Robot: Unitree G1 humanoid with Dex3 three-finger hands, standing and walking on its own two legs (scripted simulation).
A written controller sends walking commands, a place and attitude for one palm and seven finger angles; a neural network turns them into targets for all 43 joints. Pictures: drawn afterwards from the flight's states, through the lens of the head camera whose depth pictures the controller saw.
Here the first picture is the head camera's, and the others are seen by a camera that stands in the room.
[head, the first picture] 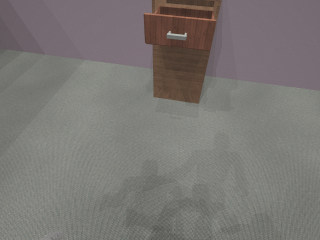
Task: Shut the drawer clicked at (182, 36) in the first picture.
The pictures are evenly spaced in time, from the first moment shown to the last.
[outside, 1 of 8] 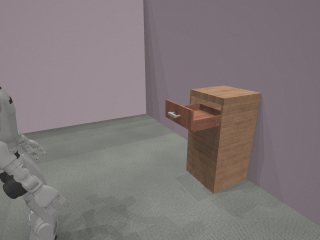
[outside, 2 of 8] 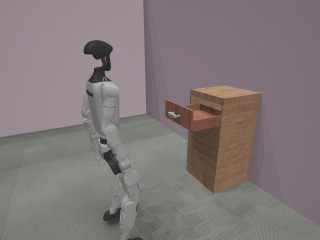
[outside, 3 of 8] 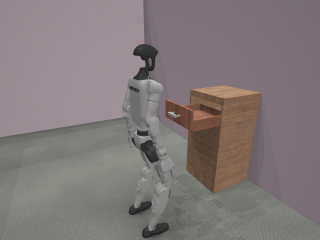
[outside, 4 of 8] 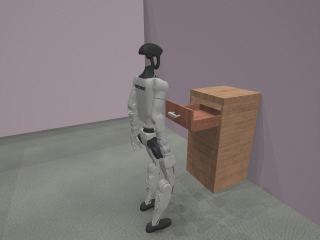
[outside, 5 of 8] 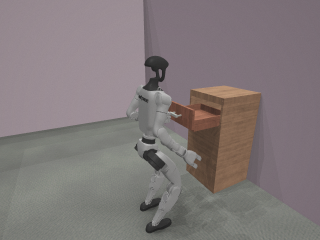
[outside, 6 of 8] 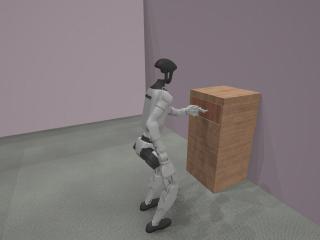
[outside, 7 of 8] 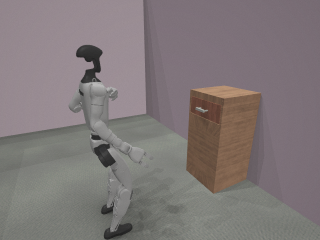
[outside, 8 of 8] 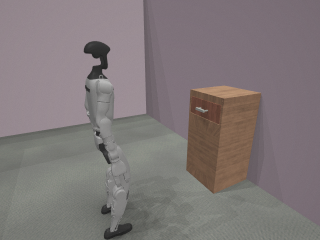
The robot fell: no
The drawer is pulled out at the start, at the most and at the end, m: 0.29 0.29 0.00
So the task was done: yes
